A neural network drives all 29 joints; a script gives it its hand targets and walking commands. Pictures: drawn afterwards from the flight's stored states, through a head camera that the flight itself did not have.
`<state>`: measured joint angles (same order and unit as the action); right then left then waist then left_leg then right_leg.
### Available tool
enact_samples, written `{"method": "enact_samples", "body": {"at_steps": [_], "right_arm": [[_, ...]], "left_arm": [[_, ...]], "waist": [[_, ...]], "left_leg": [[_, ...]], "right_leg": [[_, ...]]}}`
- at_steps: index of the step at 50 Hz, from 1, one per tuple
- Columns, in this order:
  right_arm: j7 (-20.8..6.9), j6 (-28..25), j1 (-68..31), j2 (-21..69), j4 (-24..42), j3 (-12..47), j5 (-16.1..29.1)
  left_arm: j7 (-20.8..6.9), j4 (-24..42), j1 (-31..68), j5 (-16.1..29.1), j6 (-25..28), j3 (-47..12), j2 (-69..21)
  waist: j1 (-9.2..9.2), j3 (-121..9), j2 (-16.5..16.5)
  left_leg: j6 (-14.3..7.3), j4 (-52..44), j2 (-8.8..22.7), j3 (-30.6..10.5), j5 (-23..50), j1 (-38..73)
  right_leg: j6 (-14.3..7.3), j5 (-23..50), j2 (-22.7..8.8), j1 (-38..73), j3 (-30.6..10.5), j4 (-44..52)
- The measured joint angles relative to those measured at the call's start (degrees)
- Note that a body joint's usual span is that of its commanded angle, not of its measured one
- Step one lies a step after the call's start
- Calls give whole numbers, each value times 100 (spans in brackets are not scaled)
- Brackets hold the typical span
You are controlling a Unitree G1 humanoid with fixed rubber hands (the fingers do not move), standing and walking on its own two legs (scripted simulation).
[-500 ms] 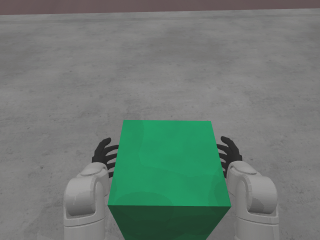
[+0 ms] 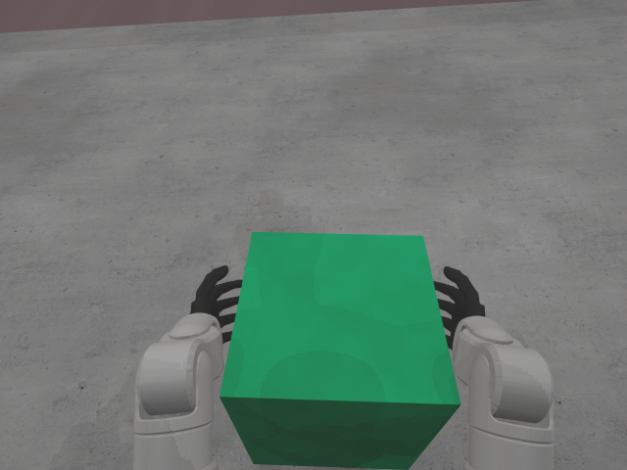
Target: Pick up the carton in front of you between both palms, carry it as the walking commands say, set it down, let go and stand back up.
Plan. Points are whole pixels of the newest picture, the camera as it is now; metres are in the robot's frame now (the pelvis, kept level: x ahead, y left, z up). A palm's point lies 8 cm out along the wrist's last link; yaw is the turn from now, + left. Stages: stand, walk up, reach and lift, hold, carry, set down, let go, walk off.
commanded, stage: carry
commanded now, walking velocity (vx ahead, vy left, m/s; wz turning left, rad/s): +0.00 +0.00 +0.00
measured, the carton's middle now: (333, 356) +0.27 +0.00 +0.00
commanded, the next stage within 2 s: none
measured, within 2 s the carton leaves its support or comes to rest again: neither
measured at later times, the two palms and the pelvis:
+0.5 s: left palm (223, 210) +0.46 +0.16 +0.07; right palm (432, 212) +0.44 -0.14 +0.08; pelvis +0.18 +0.02 +0.00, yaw -3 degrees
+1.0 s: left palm (235, 225) +0.46 +0.15 +0.03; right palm (431, 230) +0.45 -0.15 +0.03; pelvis +0.16 +0.02 +0.00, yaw -4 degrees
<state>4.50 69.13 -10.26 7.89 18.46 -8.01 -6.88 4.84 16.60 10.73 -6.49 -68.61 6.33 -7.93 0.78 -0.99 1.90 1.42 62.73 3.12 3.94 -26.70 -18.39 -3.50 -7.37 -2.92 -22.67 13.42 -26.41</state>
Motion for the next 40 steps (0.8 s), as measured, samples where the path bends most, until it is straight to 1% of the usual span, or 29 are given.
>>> {"method": "enact_samples", "body": {"at_steps": [2, 5, 7, 9, 11, 12, 13, 15, 18, 22, 26, 29, 35, 40], "right_arm": [[5, -75, 32, -14, 28, 90, -2], [10, -205, 67, -17, 125, 198, -4], [16, -260, 118, -22, 216, 247, -2], [25, -267, 179, -30, 317, 275, 7], [30, -233, 217, -34, 406, 281, 17], [32, -215, 224, -34, 424, 279, 22], [33, -220, 228, -34, 384, 285, 22], [27, -206, 173, -30, 216, 271, 26], [-28, -210, 39, -15, -109, 187, 9], [-120, -375, -39, -5, -565, 77, -88], [-172, -699, 58, -19, -976, 76, -182], [-166, -979, 150, -31, -1127, 124, -233], [-215, -1568, 194, -35, -1407, 126, -310], [-317, -2105, 76, -20, -2016, 23, -483]], "left_arm": [[-4, 88, -89, 30, 78, 9, 12], [-21, 261, -198, 66, 213, 18, 28], [-36, 348, -252, 81, 276, 2, 34], [-44, 419, -296, 90, 292, -31, 38], [-51, 484, -325, 81, 271, -71, 41], [-57, 498, -326, 69, 253, -82, 43], [-63, 472, -305, 58, 225, -65, 44], [-67, 401, -261, 13, 135, -19, 42], [-70, 219, -186, -81, 61, 26, 36], [-87, -226, -81, -175, 184, 72, 22], [-151, -695, -122, -252, 508, 72, 27], [-168, -893, -192, -292, 810, 21, 36], [-254, -1212, -253, -367, 1452, 19, 41], [-358, -1809, -168, -535, 2010, 126, 30]], "waist": [[4, 116, -37], [2, 174, -44], [-17, 145, -23], [-43, 77, -6], [-76, -27, 30], [-86, -103, 38], [-99, -187, -64], [-87, -356, -300], [-65, -581, -430], [-53, -713, -392], [-66, -701, -315], [-84, -632, -266], [-115, -547, -219], [-96, -547, -237]], "left_leg": [[-32, -454, -5, 67, 258, -427], [-6, -1742, 14, 126, 508, -702], [12, -2492, 24, 170, 851, -743], [26, -3096, 40, 273, 1410, -662], [41, -3753, 81, 410, 2241, -396], [-34, -3910, 115, 471, 2396, -232], [-155, -3870, 78, 522, 2183, -138], [-273, -3704, -17, 611, 1771, -38], [-259, -3572, -54, 684, 1496, 35], [-280, -3402, -47, 710, 1264, 25], [-283, -3282, -34, 699, 1191, 16], [-267, -3226, -23, 673, 1155, 9], [-231, -3147, 5, 628, 1058, -29], [-221, -3058, 24, 633, 988, -51]], "right_leg": [[-40, 38, 6, 296, -24, 393], [-24, 12, 24, 634, -77, 731], [24, -108, 42, 813, -102, 776], [89, -308, 61, 982, -117, 696], [168, -607, 102, 1134, -125, 460], [210, -796, 122, 1184, -134, 276], [254, -984, 62, 1210, -163, 99], [343, -1094, -68, 1292, -250, -44], [411, -1363, -127, 1393, -336, -68], [491, -1433, -148, 1392, -401, -161], [553, -1419, -152, 1389, -450, -234], [563, -1425, -141, 1414, -463, -208], [534, -1512, -125, 1406, -433, -217], [478, -1637, -127, 1422, -403, -233]]}}
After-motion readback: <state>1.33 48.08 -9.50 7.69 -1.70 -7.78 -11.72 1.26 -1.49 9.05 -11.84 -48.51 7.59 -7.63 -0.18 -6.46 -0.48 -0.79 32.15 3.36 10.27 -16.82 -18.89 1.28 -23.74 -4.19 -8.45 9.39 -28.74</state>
